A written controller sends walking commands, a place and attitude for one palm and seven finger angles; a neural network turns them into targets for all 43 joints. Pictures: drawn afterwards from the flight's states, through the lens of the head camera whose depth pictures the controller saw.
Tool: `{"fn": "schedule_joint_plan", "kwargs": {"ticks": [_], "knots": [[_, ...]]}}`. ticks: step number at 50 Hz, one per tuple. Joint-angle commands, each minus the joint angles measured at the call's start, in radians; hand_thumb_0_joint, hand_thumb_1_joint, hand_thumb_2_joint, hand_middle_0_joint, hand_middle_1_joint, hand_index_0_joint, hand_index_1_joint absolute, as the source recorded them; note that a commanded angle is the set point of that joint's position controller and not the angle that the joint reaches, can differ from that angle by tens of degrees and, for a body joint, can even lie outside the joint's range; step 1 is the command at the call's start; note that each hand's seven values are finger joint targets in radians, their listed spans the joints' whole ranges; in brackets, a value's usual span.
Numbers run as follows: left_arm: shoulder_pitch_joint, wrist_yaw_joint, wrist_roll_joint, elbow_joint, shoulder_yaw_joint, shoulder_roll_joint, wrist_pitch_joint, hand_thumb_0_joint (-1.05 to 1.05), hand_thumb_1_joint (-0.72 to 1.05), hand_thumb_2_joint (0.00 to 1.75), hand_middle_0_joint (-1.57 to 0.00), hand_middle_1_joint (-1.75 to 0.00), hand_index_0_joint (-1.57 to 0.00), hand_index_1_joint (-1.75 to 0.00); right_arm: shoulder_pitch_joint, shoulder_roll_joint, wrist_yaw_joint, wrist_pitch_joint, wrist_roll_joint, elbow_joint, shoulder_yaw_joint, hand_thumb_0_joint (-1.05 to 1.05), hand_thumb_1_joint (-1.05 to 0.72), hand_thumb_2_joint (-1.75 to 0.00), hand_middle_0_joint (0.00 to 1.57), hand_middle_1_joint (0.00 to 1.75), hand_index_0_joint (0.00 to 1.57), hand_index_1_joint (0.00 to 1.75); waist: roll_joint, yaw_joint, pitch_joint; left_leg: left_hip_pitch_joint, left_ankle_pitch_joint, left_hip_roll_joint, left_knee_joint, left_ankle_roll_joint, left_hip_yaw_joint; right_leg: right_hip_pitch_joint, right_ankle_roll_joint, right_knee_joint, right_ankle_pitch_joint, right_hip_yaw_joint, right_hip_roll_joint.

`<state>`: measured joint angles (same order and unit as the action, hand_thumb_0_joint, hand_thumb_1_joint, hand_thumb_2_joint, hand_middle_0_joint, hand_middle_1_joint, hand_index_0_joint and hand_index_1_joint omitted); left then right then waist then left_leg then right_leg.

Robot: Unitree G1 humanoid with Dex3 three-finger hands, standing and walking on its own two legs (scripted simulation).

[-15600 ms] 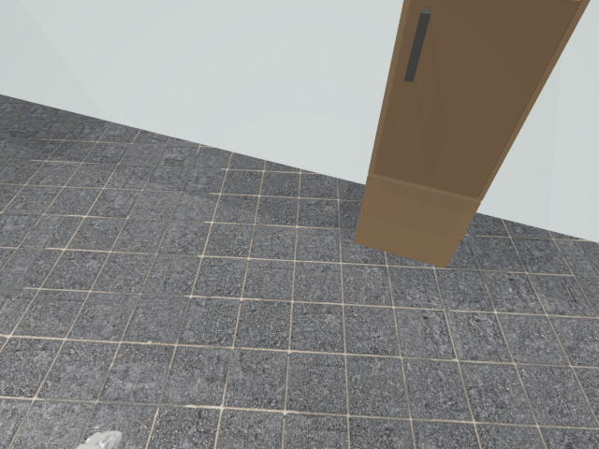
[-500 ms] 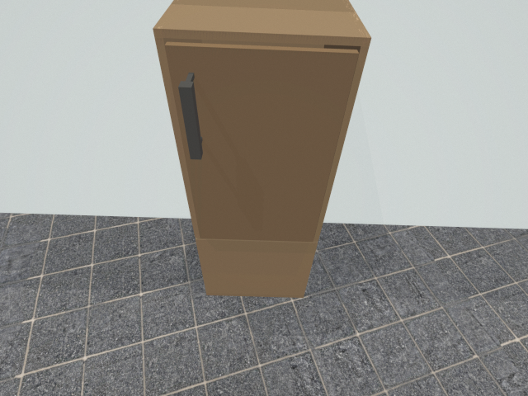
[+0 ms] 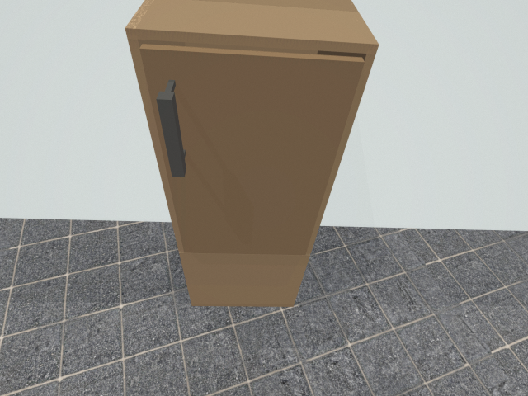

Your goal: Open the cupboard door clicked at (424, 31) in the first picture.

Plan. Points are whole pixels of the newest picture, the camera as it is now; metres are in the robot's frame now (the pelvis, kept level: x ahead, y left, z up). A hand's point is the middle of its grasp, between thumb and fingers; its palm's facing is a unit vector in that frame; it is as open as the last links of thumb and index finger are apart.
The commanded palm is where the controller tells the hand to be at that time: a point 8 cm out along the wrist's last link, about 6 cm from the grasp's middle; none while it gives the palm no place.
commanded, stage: come to a stop and stand still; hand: left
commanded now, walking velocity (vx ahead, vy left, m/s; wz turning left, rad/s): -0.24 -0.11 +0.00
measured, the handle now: (175, 130) +0.52 +0.20 +0.12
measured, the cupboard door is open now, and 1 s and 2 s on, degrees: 0 0 0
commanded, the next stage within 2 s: look again from close up in 1.46 s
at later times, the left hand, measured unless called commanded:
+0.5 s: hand out of the picture +0.04 +0.16 -0.18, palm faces +0.08 -0.98 -0.17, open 7.3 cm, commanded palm none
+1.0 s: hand out of the picture -0.07 +0.14 -0.17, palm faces +0.05 -0.99 -0.15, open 7.3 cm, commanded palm none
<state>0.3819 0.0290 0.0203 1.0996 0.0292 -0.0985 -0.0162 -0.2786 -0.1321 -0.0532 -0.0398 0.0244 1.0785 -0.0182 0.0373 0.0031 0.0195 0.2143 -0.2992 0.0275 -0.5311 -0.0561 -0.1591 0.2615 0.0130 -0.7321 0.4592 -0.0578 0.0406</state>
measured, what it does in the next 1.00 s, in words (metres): steps on the spot: right foot, then left foot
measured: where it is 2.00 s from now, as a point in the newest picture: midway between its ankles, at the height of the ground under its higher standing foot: outside the picture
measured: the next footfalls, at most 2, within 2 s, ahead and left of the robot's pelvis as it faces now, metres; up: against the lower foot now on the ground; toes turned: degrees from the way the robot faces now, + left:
right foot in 0.12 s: +0.06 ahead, -0.14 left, +0.00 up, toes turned -6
left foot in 0.50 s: -0.02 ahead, +0.10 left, +0.00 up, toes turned +2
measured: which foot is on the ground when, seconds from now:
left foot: down 0.00-0.22, up 0.24-0.48, down 0.50-1.00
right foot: up 0.00-0.10, down 0.12-0.56, up 0.58-0.78, down 0.80-1.00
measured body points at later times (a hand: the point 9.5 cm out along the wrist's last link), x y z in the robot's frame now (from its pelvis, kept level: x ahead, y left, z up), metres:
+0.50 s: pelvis -0.04 -0.01 -0.01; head -0.02 +0.00 +0.44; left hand +0.03 +0.22 -0.16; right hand +0.02 -0.25 -0.15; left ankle -0.06 +0.09 -0.74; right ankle +0.02 -0.14 -0.74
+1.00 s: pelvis -0.04 -0.01 +0.01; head -0.03 -0.01 +0.46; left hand -0.07 +0.19 -0.16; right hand -0.07 -0.22 -0.16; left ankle -0.06 +0.09 -0.74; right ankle -0.06 -0.11 -0.74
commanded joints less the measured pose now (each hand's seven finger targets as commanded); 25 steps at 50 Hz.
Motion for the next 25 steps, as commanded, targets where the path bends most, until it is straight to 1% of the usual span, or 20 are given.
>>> {"fn": "schedule_joint_plan", "kwargs": {"ticks": [1,2,3,5,6,7,8,9,10,11,12,13,15,16,18,20,22,23,24,25], "knots": [[0.086,0.008,0.001,-0.054,0.009,-0.051,0.002,0.00,0.90,0.90,-0.20,-0.30,-0.20,-0.30,-0.058,-0.149,-0.013,0.012,-0.012,-0.027,-0.038,0.00,-0.90,-0.90,0.20,0.30,0.20,0.30,-0.120,0.010,0.029,-0.082,0.868,0.249,0.117,-0.072,0.179,0.022,0.011,0.149,-0.209,-0.020,0.023],[0.075,0.008,0.004,-0.068,0.015,-0.063,-0.003,0.00,0.90,0.90,-0.20,-0.30,-0.20,-0.30,-0.062,-0.156,-0.014,0.017,-0.013,-0.032,-0.047,0.00,-0.90,-0.90,0.20,0.30,0.20,0.30,-0.120,0.005,0.012,-0.092,0.868,0.249,0.103,-0.066,0.175,0.015,0.007,0.156,-0.242,-0.026,0.016],[0.059,0.007,0.006,-0.084,0.020,-0.073,-0.006,0.00,0.90,0.90,-0.20,-0.30,-0.20,-0.30,-0.063,-0.161,-0.014,0.021,-0.013,-0.034,-0.054,0.00,-0.90,-0.90,0.20,0.30,0.20,0.30,-0.150,0.003,0.002,-0.096,0.858,0.252,0.095,-0.062,0.175,0.009,0.001,0.156,-0.255,-0.024,0.015],[0.027,0.005,0.007,-0.106,0.028,-0.101,-0.012,0.00,0.90,0.90,-0.20,-0.30,-0.20,-0.30,-0.049,-0.159,-0.012,0.029,-0.009,-0.042,-0.063,0.00,-0.90,-0.90,0.20,0.30,0.20,0.30,-0.158,0.006,0.004,-0.062,0.786,0.255,0.083,-0.059,0.182,-0.013,-0.011,0.151,-0.275,-0.013,0.020],[0.021,0.003,0.010,-0.117,0.034,-0.106,-0.017,0.00,0.90,0.90,-0.20,-0.30,-0.20,-0.30,-0.032,-0.160,-0.012,0.033,-0.006,-0.047,-0.066,0.00,-0.90,-0.90,0.20,0.30,0.20,0.30,-0.160,0.014,0.012,-0.026,0.718,0.251,0.076,-0.054,0.176,-0.028,-0.015,0.147,-0.306,-0.010,0.027],[0.026,0.002,0.012,-0.126,0.038,-0.114,-0.018,0.00,0.90,0.90,-0.20,-0.30,-0.20,-0.30,-0.014,-0.155,-0.009,0.038,-0.005,-0.056,-0.070,0.00,-0.90,-0.90,0.20,0.30,0.20,0.30,-0.138,0.024,0.017,0.016,0.613,0.235,0.053,-0.040,0.159,-0.055,-0.018,0.168,-0.399,-0.001,0.042],[0.029,0.002,0.015,-0.130,0.040,-0.132,-0.016,0.00,0.90,0.90,-0.20,-0.30,-0.20,-0.30,-0.001,-0.142,-0.005,0.043,-0.005,-0.064,-0.072,0.00,-0.90,-0.90,0.20,0.30,0.20,0.30,-0.085,0.028,0.006,0.050,0.469,0.186,0.012,-0.013,0.127,-0.081,-0.028,0.194,-0.561,0.029,0.072],[0.018,0.005,0.018,-0.136,0.043,-0.161,-0.008,0.00,0.90,0.90,-0.20,-0.30,-0.20,-0.30,-0.014,-0.114,-0.001,0.049,-0.010,-0.067,-0.070,0.00,-0.90,-0.90,0.20,0.30,0.20,0.30,0.027,0.019,-0.019,0.080,0.302,0.103,-0.087,0.029,0.068,-0.106,-0.066,0.226,-0.769,0.118,0.148],[0.012,0.008,0.016,-0.136,0.047,-0.196,0.000,0.00,0.90,0.90,-0.20,-0.30,-0.20,-0.30,-0.033,-0.071,0.006,0.056,-0.015,-0.068,-0.063,0.00,-0.90,-0.90,0.20,0.30,0.20,0.30,0.155,0.013,-0.057,0.115,0.030,0.014,-0.208,0.060,0.017,-0.139,-0.133,0.283,-0.943,0.209,0.254],[0.003,0.012,0.009,-0.137,0.046,-0.209,0.005,0.00,0.90,0.90,-0.20,-0.30,-0.20,-0.30,-0.009,-0.051,0.007,0.071,-0.018,-0.076,-0.058,0.00,-0.90,-0.90,0.20,0.30,0.20,0.30,0.193,0.029,-0.055,0.135,-0.247,-0.004,-0.340,0.066,0.068,-0.114,-0.203,0.339,-0.984,0.245,0.317],[-0.028,0.017,0.009,-0.144,0.042,-0.198,0.007,0.00,0.90,0.90,-0.20,-0.30,-0.20,-0.30,0.007,-0.052,0.011,0.079,-0.018,-0.079,-0.057,0.00,-0.90,-0.90,0.20,0.30,0.20,0.30,0.167,0.025,-0.055,0.148,-0.273,0.006,-0.432,0.063,0.128,-0.091,-0.232,0.357,-0.900,0.249,0.313],[-0.066,0.021,0.009,-0.159,0.040,-0.193,0.009,0.00,0.90,0.90,-0.20,-0.30,-0.20,-0.30,0.011,-0.053,0.017,0.085,-0.015,-0.075,-0.058,0.00,-0.90,-0.90,0.20,0.30,0.20,0.30,0.128,0.017,-0.042,0.163,-0.246,0.008,-0.482,0.067,0.151,-0.060,-0.234,0.375,-0.794,0.234,0.298],[-0.124,0.023,0.009,-0.178,0.046,-0.210,0.010,0.00,0.90,0.90,-0.20,-0.30,-0.20,-0.30,-0.002,-0.061,0.027,0.087,-0.015,-0.069,-0.056,0.00,-0.90,-0.90,0.20,0.30,0.20,0.30,0.075,0.002,-0.040,0.170,-0.211,0.008,-0.472,0.076,0.149,-0.068,-0.221,0.387,-0.674,0.204,0.276],[-0.130,0.024,0.011,-0.187,0.050,-0.222,0.010,0.00,0.90,0.90,-0.20,-0.30,-0.20,-0.30,0.000,-0.063,0.032,0.087,-0.013,-0.070,-0.054,0.00,-0.90,-0.90,0.20,0.30,0.20,0.30,0.095,0.004,-0.031,0.173,-0.202,0.008,-0.443,0.080,0.143,-0.067,-0.211,0.394,-0.637,0.195,0.269],[-0.128,0.023,0.014,-0.187,0.056,-0.237,0.009,0.00,0.90,0.90,-0.20,-0.30,-0.20,-0.30,0.010,-0.074,0.036,0.082,-0.012,-0.078,-0.051,0.00,-0.90,-0.90,0.20,0.30,0.20,0.30,0.107,0.019,-0.028,0.161,-0.199,0.006,-0.359,0.084,0.137,-0.079,-0.212,0.407,-0.562,0.209,0.272],[-0.124,0.021,0.016,-0.184,0.060,-0.248,0.008,0.00,0.90,0.90,-0.20,-0.30,-0.20,-0.30,0.002,-0.073,0.038,0.074,-0.014,-0.084,-0.047,0.00,-0.90,-0.90,0.20,0.30,0.20,0.30,0.118,0.021,-0.040,0.131,-0.186,0.004,-0.230,0.084,0.121,-0.098,-0.208,0.404,-0.505,0.217,0.269],[-0.138,0.017,0.011,-0.183,0.060,-0.246,0.004,0.00,0.90,0.90,-0.20,-0.30,-0.20,-0.30,-0.047,-0.066,0.036,0.065,-0.014,-0.072,-0.042,0.00,-0.90,-0.90,0.20,0.30,0.20,0.30,0.106,0.000,-0.050,0.037,-0.093,-0.007,-0.055,0.079,0.100,-0.061,-0.172,0.384,-0.402,0.201,0.237],[-0.150,0.014,0.004,-0.178,0.056,-0.234,0.001,0.00,0.90,0.90,-0.20,-0.30,-0.20,-0.30,-0.086,-0.062,0.035,0.060,-0.014,-0.058,-0.038,0.00,-0.90,-0.90,0.20,0.30,0.20,0.30,0.104,-0.017,-0.057,-0.060,0.000,-0.015,0.064,0.072,0.090,-0.006,-0.135,0.373,-0.304,0.175,0.205],[-0.152,0.010,-0.003,-0.176,0.050,-0.200,-0.002,0.00,0.90,0.90,-0.20,-0.30,-0.20,-0.30,-0.112,-0.080,0.033,0.052,-0.012,-0.046,-0.037,0.00,-0.90,-0.90,0.20,0.30,0.20,0.30,0.038,-0.027,-0.048,-0.127,0.032,0.013,0.152,0.060,0.130,0.055,-0.090,0.343,-0.174,0.139,0.153],[-0.140,0.005,-0.007,-0.181,0.040,-0.154,-0.006,0.00,0.90,0.90,-0.20,-0.30,-0.20,-0.30,-0.104,-0.127,0.032,0.043,-0.003,-0.054,-0.044,0.00,-0.90,-0.90,0.20,0.30,0.20,0.30,-0.136,-0.017,-0.028,-0.094,-0.025,0.131,0.240,0.020,0.299,0.107,-0.038,0.261,-0.087,0.070,0.069]]}}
